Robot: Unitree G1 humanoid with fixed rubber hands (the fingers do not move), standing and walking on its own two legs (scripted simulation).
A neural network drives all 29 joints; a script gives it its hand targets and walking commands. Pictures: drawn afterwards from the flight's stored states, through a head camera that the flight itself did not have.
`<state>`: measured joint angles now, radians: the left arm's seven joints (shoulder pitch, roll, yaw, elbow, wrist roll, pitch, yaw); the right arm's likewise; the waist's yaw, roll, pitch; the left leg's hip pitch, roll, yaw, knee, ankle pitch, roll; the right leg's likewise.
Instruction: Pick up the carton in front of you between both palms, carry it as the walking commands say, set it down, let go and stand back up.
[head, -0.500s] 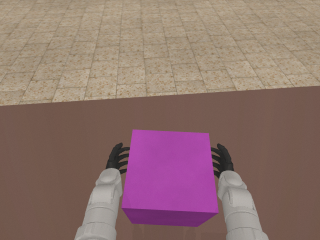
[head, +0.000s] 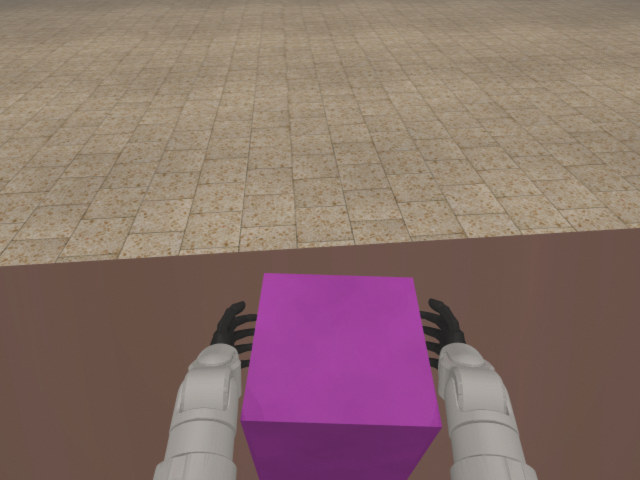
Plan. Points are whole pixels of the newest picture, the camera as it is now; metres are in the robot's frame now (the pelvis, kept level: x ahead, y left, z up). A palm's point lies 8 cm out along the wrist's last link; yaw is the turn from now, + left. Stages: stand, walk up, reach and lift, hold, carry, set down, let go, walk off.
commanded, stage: reach and lift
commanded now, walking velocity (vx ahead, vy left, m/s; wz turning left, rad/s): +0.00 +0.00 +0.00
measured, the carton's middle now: (334, 383) +0.29 +0.00 -0.05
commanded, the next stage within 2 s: hold in 0.76 s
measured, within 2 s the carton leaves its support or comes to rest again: neither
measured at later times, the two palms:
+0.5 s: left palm (223, 342) +0.30 +0.15 +0.03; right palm (450, 341) +0.31 -0.15 +0.04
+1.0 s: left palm (219, 337) +0.30 +0.15 +0.06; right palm (456, 335) +0.30 -0.15 +0.06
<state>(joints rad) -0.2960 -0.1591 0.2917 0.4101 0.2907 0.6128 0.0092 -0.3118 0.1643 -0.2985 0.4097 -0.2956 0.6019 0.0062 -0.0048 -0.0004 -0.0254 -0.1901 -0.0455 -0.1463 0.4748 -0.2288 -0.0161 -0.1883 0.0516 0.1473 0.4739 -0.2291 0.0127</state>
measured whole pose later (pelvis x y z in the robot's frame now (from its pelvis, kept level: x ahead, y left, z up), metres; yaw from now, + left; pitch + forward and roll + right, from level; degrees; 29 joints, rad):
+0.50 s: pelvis +0.01 +0.00 +0.01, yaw +0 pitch -4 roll +0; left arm -0.27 -0.15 0.24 0.33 0.29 0.66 0.01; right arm -0.28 0.16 -0.26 0.33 -0.29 0.65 0.01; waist -0.01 0.00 -0.01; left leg -0.11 -0.04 -0.14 0.39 -0.21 -0.01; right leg -0.11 0.04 0.14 0.39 -0.21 0.01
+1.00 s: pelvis +0.01 +0.00 +0.01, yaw +0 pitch -7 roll +0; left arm -0.26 -0.15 0.22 0.25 0.27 0.76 0.01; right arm -0.28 0.16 -0.23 0.25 -0.27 0.74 0.01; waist 0.00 0.00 -0.01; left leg -0.04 -0.04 -0.14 0.35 -0.19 -0.01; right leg -0.03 0.04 0.14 0.34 -0.19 0.01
